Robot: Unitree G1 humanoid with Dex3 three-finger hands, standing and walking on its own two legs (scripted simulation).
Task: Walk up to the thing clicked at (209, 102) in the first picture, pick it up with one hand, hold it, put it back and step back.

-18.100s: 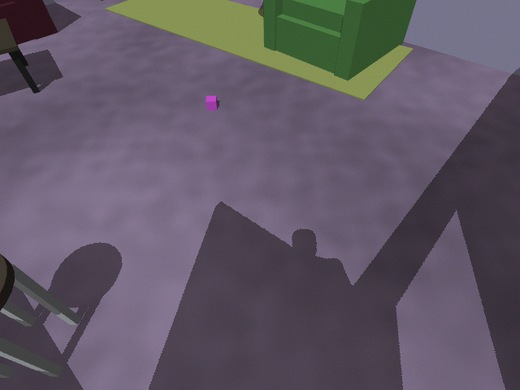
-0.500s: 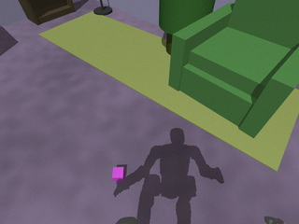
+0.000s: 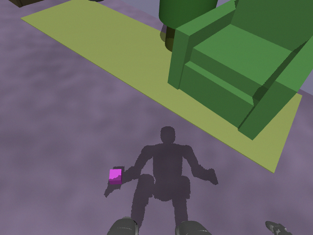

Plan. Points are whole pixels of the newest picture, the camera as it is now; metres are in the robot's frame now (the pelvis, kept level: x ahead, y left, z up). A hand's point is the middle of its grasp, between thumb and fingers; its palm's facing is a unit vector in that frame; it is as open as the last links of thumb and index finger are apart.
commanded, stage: walk up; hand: left
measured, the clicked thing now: (115, 176) +0.49 +0.24 -0.72
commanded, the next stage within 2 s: none
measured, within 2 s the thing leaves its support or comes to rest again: neither
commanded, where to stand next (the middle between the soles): +0.13 -0.02 m, yaw +5 degrees
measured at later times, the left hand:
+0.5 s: hand out of the picture +0.00 +0.25 -0.13, palm faces +0.07 -0.92 -0.38, open 7.4 cm
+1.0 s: hand out of the picture +0.13 +0.23 -0.14, palm faces +0.04 -0.90 -0.44, open 7.4 cm
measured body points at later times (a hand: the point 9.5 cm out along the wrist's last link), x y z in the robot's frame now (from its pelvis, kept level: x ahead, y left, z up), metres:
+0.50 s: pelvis +0.02 -0.03 +0.01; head +0.06 -0.02 +0.46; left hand +0.00 +0.30 -0.10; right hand +0.10 -0.33 -0.12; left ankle +0.06 +0.09 -0.72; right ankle -0.04 -0.15 -0.72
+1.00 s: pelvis +0.03 -0.05 -0.01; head +0.11 -0.07 +0.43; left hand +0.12 +0.27 -0.11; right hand +0.19 -0.35 -0.14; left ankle +0.02 +0.10 -0.65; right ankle +0.16 -0.16 -0.72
